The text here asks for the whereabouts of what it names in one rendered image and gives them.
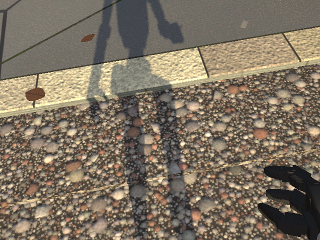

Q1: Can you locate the right robot hand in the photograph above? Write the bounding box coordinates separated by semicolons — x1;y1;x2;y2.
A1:
258;165;320;240

